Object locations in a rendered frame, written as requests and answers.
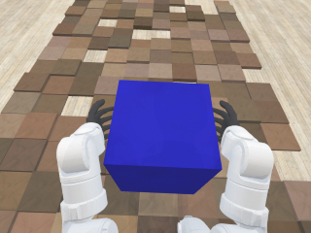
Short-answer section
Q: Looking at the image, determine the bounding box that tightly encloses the right robot hand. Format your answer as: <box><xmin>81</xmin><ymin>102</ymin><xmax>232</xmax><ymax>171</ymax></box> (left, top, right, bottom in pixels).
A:
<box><xmin>213</xmin><ymin>100</ymin><xmax>240</xmax><ymax>144</ymax></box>

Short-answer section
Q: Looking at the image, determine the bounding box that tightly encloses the right robot thigh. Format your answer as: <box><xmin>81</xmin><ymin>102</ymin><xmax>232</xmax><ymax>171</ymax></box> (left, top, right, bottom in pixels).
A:
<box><xmin>177</xmin><ymin>216</ymin><xmax>211</xmax><ymax>233</ymax></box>

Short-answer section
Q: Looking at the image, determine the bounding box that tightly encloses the robot left forearm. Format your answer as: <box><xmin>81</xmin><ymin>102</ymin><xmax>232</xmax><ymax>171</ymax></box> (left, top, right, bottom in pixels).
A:
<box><xmin>56</xmin><ymin>122</ymin><xmax>108</xmax><ymax>233</ymax></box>

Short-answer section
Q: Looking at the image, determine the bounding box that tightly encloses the left robot upper arm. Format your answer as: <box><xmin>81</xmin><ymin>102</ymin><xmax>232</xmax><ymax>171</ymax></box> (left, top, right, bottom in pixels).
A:
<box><xmin>67</xmin><ymin>217</ymin><xmax>119</xmax><ymax>233</ymax></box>

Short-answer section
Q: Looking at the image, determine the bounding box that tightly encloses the robot right forearm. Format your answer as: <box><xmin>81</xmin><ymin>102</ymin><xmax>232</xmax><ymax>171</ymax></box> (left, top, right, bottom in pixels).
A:
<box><xmin>220</xmin><ymin>125</ymin><xmax>274</xmax><ymax>233</ymax></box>

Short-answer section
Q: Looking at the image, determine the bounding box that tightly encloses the right robot upper arm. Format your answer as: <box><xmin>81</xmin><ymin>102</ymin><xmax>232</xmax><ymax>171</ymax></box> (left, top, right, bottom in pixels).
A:
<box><xmin>209</xmin><ymin>223</ymin><xmax>259</xmax><ymax>233</ymax></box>

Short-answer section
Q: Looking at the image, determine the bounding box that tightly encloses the left robot hand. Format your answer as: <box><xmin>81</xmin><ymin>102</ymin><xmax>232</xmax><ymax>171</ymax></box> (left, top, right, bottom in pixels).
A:
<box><xmin>86</xmin><ymin>99</ymin><xmax>114</xmax><ymax>140</ymax></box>

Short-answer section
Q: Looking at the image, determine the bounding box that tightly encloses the carton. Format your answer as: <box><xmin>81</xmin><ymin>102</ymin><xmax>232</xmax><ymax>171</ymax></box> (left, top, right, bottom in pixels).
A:
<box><xmin>103</xmin><ymin>80</ymin><xmax>223</xmax><ymax>194</ymax></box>

